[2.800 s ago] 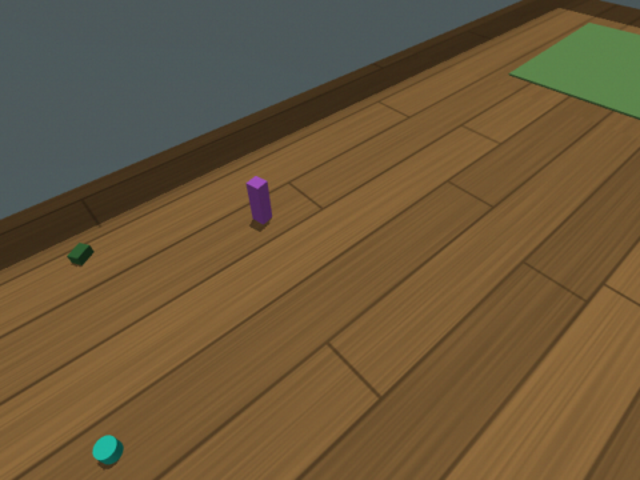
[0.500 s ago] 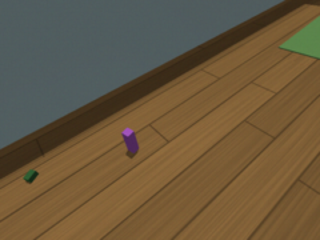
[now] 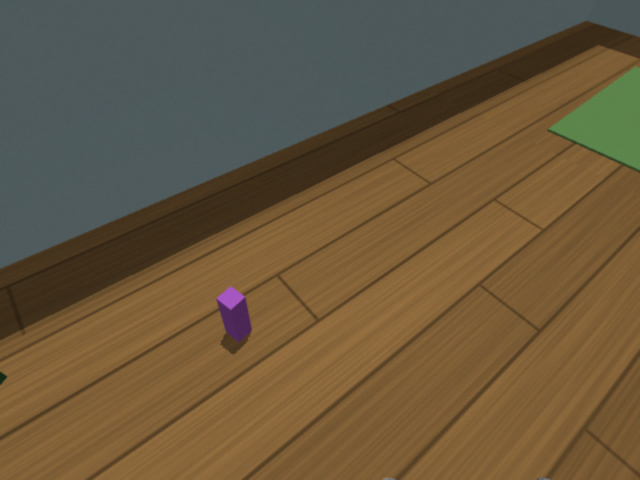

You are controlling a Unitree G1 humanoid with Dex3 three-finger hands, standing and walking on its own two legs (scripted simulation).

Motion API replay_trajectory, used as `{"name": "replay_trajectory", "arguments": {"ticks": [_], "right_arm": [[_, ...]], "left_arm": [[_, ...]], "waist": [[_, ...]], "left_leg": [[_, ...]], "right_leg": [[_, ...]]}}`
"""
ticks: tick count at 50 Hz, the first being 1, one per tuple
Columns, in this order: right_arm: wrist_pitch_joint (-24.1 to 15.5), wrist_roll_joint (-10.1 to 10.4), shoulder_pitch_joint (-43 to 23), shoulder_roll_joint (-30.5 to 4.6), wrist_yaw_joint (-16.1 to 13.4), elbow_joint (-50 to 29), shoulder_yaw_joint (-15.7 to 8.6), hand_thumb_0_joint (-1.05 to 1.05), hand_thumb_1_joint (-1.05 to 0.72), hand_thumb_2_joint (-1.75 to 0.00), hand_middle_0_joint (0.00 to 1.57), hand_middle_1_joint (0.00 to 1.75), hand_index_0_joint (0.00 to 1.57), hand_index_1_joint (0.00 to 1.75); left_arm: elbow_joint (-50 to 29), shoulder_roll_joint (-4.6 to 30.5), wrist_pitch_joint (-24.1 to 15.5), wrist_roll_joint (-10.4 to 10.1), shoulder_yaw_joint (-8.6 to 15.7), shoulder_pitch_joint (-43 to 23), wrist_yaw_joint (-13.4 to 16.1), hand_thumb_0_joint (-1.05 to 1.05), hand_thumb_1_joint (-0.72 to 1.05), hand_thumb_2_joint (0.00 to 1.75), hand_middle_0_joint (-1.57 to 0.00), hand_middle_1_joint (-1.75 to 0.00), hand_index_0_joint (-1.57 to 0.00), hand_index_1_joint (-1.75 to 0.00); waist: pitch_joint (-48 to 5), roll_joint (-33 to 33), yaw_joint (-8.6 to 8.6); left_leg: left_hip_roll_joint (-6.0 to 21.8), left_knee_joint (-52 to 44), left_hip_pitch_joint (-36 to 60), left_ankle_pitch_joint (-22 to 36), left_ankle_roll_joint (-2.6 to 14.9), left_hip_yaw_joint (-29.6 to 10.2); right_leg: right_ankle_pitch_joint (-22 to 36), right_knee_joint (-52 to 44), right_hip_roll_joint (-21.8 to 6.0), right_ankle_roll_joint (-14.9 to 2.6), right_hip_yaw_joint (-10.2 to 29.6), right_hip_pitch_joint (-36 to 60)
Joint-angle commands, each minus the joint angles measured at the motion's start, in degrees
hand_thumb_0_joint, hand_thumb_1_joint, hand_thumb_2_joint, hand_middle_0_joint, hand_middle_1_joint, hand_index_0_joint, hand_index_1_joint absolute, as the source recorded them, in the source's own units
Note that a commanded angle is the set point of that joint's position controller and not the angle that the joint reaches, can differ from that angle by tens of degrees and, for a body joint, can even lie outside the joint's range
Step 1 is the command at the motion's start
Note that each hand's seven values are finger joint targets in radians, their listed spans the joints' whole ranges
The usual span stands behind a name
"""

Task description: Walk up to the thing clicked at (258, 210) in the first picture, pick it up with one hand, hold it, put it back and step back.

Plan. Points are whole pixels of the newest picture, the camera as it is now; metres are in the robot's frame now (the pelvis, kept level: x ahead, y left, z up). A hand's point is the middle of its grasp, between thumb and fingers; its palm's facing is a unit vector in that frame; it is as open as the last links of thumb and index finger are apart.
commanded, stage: walk up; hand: left
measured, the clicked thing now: (235, 315) +0.76 +0.26 -0.66
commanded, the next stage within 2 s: none
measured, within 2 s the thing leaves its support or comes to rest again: neither
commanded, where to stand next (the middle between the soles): +0.43 +0.01 m, yaw -2 degrees
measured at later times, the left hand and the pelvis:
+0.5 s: hand (135, 461) +0.20 +0.25 -0.11, palm faces -0.02 -0.91 -0.42, open 7.4 cm; pelvis +0.16 -0.03 +0.00, yaw +0 degrees
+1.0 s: hand (161, 338) +0.39 +0.28 -0.14, palm faces -0.10 -0.92 -0.39, open 7.4 cm; pelvis +0.31 +0.01 -0.01, yaw -1 degrees
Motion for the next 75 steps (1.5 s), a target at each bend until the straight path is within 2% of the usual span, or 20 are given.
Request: {"name": "replay_trajectory", "arguments": {"ticks": [1, 6, 9, 11, 12, 17, 27, 30, 31, 32, 33, 38, 47, 50, 52, 53, 58, 64, 68, 75], "right_arm": [[-1.5, -0.3, 3.7, -16.4, -1.0, -3.6, -5.1, 0.0, -0.9, -0.9, 0.2, 0.3, 0.2, 0.3], [-0.7, -0.1, 1.3, -16.5, -0.5, -4.7, -4.8, 0.0, -0.9, -0.9, 0.2, 0.3, 0.2, 0.3], [0.0, -0.2, 1.2, -12.2, -0.5, -5.6, -3.1, 0.0, -0.9, -0.9, 0.2, 0.3, 0.2, 0.3], [0.7, -0.4, 2.8, -11.9, -1.0, -5.3, -2.6, 0.0, -0.9, -0.9, 0.2, 0.3, 0.2, 0.3], [1.1, -0.4, 2.1, -14.9, -1.4, -3.9, -3.3, 0.0, -0.9, -0.9, 0.2, 0.3, 0.2, 0.3], [1.7, -0.4, 6.4, -13.2, -0.3, 0.4, -3.4, 0.0, -0.9, -0.9, 0.2, 0.3, 0.2, 0.3], [0.9, -1.4, -0.3, -11.8, 1.3, -1.1, -4.1, 0.0, -0.9, -0.9, 0.2, 0.3, 0.2, 0.3], [0.0, -1.5, 5.9, -13.1, 0.5, 1.0, -4.9, 0.0, -0.9, -0.9, 0.2, 0.3, 0.2, 0.3], [-0.4, -1.6, 11.4, -15.6, -0.3, 2.5, -5.8, 0.0, -0.9, -0.9, 0.2, 0.3, 0.2, 0.3], [-0.9, -2.1, 13.1, -21.0, -0.9, 1.5, -7.0, 0.0, -0.9, -0.9, 0.2, 0.3, 0.2, 0.3], [-0.8, -0.5, 12.1, -23.0, -1.0, 0.1, -7.3, 0.0, -0.9, -0.9, 0.2, 0.3, 0.2, 0.3], [-1.2, 0.1, 6.3, -16.2, -2.0, -1.0, -4.6, 0.0, -0.9, -0.9, 0.2, 0.3, 0.2, 0.3], [0.3, -0.1, 2.7, -14.8, -2.6, -2.8, -3.2, 0.0, -0.9, -0.9, 0.2, 0.3, 0.2, 0.3], [1.5, 0.7, 1.0, -11.8, -2.9, -2.9, -1.7, 0.0, -0.9, -0.9, 0.2, 0.3, 0.2, 0.3], [1.8, 0.4, 6.9, -8.0, -2.7, -3.1, -0.2, 0.0, -0.9, -0.9, 0.2, 0.3, 0.2, 0.3], [2.6, -0.2, 5.0, -14.0, -3.4, -1.3, -2.3, 0.0, -0.9, -0.9, 0.2, 0.3, 0.2, 0.3], [2.5, -0.6, 7.1, -12.7, -2.8, 3.3, -2.2, 0.0, -0.9, -0.9, 0.2, 0.3, 0.2, 0.3], [1.8, -0.8, 5.8, -10.4, -3.3, 7.1, -1.9, 0.0, -0.9, -0.9, 0.2, 0.3, 0.2, 0.3], [1.2, -0.8, -5.3, -17.6, -3.6, 5.2, -2.2, 0.0, -0.9, -0.9, 0.2, 0.3, 0.2, 0.3], [1.5, -0.3, -7.6, -12.7, -3.4, 9.1, 0.3, 0.0, -0.9, -0.9, 0.2, 0.3, 0.2, 0.3]], "left_arm": [[-4.2, 10.1, -1.2, 0.7, 3.8, 0.0, -0.3, 0.0, 0.9, 0.9, -0.2, -0.3, -0.2, -0.3], [-3.2, 9.6, -2.0, 0.7, 4.5, -1.0, -0.5, 0.0, 0.9, 0.9, -0.2, -0.3, -0.2, -0.3], [-0.5, 12.6, -3.1, 1.1, 5.9, 8.2, 0.8, 0.0, 0.9, 0.9, -0.2, -0.3, -0.2, -0.3], [-1.4, 20.8, -3.6, 0.6, 7.6, 11.0, 1.6, 0.0, 0.9, 0.9, -0.2, -0.3, -0.2, -0.3], [-2.8, 19.2, -3.4, 0.0, 7.0, 7.6, 1.6, 0.0, 0.9, 0.9, -0.2, -0.3, -0.2, -0.3], [-4.8, 14.9, -3.2, 0.1, 5.4, 0.9, 1.8, 0.0, 0.9, 0.9, -0.2, -0.3, -0.2, -0.3], [-6.0, 16.5, -2.7, 0.4, 5.7, 1.6, 1.3, 0.0, 0.9, 0.9, -0.2, -0.3, -0.2, -0.3], [-6.5, 14.7, -2.1, 0.5, 4.4, -0.9, 1.4, 0.0, 0.9, 0.9, -0.2, -0.3, -0.2, -0.3], [-6.7, 11.6, -1.9, 0.8, 3.3, 0.8, 1.4, 0.0, 0.9, 0.9, -0.2, -0.3, -0.2, -0.3], [-7.3, 6.4, -1.8, -0.4, 2.0, 2.7, 1.1, 0.0, 0.9, 0.9, -0.2, -0.3, -0.2, -0.3], [-5.7, 11.9, -1.4, 0.1, 3.3, 2.4, 2.2, 0.0, 0.9, 0.9, -0.2, -0.3, -0.2, -0.3], [-2.1, 11.7, -1.1, -0.4, 3.4, 3.8, 1.5, 0.0, 0.9, 0.9, -0.2, -0.3, -0.2, -0.3], [-2.5, 7.4, -0.6, 0.5, 3.1, -0.9, 1.5, 0.0, 0.9, 0.9, -0.2, -0.3, -0.2, -0.3], [-1.1, 9.5, -1.3, 0.9, 3.7, 1.4, 2.4, 0.0, 0.9, 0.9, -0.2, -0.3, -0.2, -0.3], [-2.8, 17.2, -2.1, 0.9, 5.8, 3.7, 2.7, 0.0, 0.9, 0.9, -0.2, -0.3, -0.2, -0.3], [-2.6, 19.0, -1.5, 0.5, 6.1, 1.7, 2.6, 0.0, 0.9, 0.9, -0.2, -0.3, -0.2, -0.3], [-3.7, 13.9, -0.8, 1.1, 4.4, -3.4, 2.8, 0.0, 0.9, 0.9, -0.2, -0.3, -0.2, -0.3], [-3.3, 11.2, 1.1, 0.5, 2.9, -9.4, 2.5, 0.0, 0.9, 0.9, -0.2, -0.3, -0.2, -0.3], [1.0, 9.3, 2.6, -0.4, 2.0, -7.9, 2.5, 0.0, 0.9, 0.9, -0.2, -0.3, -0.2, -0.3], [6.6, 9.3, 1.4, -0.2, 1.1, -10.2, 2.3, 0.0, 0.9, 0.9, -0.2, -0.3, -0.2, -0.3]], "waist": [[-1.4, 11.5, -2.1], [-2.1, 9.8, -0.63], [-7.2, -0.1, 4.92], [-6.6, -11.4, 5.91], [-4.6, -4.9, 4.39], [-1.6, -6.0, 0.62], [-0.9, -5.1, 1.9], [-3.0, 0.2, -3.21], [-6.5, 9.2, -5.71], [-6.5, 24.3, -5.32], [-5.0, 16.9, -5.28], [-2.6, 12.1, -1.03], [-3.0, 10.3, -0.3], [-6.4, 4.7, 2.2], [-10.4, -11.0, 2.01], [-7.9, -7.8, 2.94], [-4.9, -7.3, 0.83], [-6.4, -5.0, -1.17], [-0.6, 9.4, 1.07], [-5.1, 8.9, 0.73]], "left_leg": [[15.8, -14.7, 2.2, 0.4, 12.51, -13.5], [12.8, -10.0, -3.5, -5.6, 9.25, -10.0], [8.1, 9.0, -10.9, -5.6, 5.26, -5.1], [-0.9, 33.8, -25.6, -19.1, 0.24, -4.4], [1.8, 36.9, -26.1, -17.6, 0.18, -8.4], [4.6, 27.5, -17.4, -6.8, -1.37, -7.8], [4.0, 8.0, -9.9, -1.4, -2.21, -2.8], [1.7, 2.6, 5.7, -2.3, -0.72, -1.6], [4.1, -3.3, 14.1, -10.5, 1.04, -8.2], [18.7, -13.8, 19.2, -19.6, 5.69, -34.5], [25.1, -16.0, 15.9, -19.2, 11.93, -43.6], [15.8, -10.6, 6.8, 11.1, 9.62, -17.2], [13.9, -3.7, -2.5, 24.3, 9.53, -8.1], [8.9, 6.8, -7.1, 9.4, 4.67, -4.9], [-0.4, 27.0, -17.6, -19.3, 0.43, -2.2], [1.0, 32.7, -18.9, -25.1, 0.58, -5.1], [3.1, 23.9, -14.6, -14.2, -1.02, -5.6], [0.2, 3.9, 3.6, -1.3, -1.49, -2.1], [17.6, -15.4, -12.8, -27.9, 6.99, -27.4], [8.6, -9.0, -5.2, -10.5, 0.6, -13.5]], "right_leg": [[2.9, -11.2, -2.5, 1.07, -0.9, -2.7], [10.5, -22.2, 1.2, 0.27, -4.3, 8.6], [6.2, -29.1, 1.9, -1.31, -2.0, 27.2], [-12.2, -43.7, -20.8, -11.41, 37.3, 29.5], [-11.4, -42.8, -21.3, -14.47, 36.2, 26.4], [0.4, -42.7, -10.9, -10.61, 11.9, 14.1], [-8.2, -40.7, -10.6, -10.1, 7.3, 10.9], [-3.3, -29.2, -8.3, -7.31, 3.5, 2.7], [3.1, -14.2, -4.9, -5.33, 0.1, -1.2], [-5.9, 3.1, 4.6, -0.65, -4.9, -13.8], [-10.7, 8.1, 4.1, -1.28, 0.1, -16.2], [-0.6, 2.3, -0.9, -0.63, 3.0, -7.0], [10.2, -17.0, 2.0, 0.51, -3.7, 8.2], [15.0, -26.9, 3.9, -1.19, -3.1, 20.3], [2.9, -38.5, -17.4, -9.93, 29.3, 26.5], [-5.7, -39.6, -20.7, -15.84, 34.5, 22.6], [-0.7, -37.8, -10.2, -10.95, 14.7, 14.1], [-0.1, -30.4, -7.3, -7.37, 7.2, 1.1], [-7.1, -16.2, 1.5, 0.06, 0.5, 7.3], [6.4, -30.0, -0.5, -0.69, 3.3, 15.1]]}}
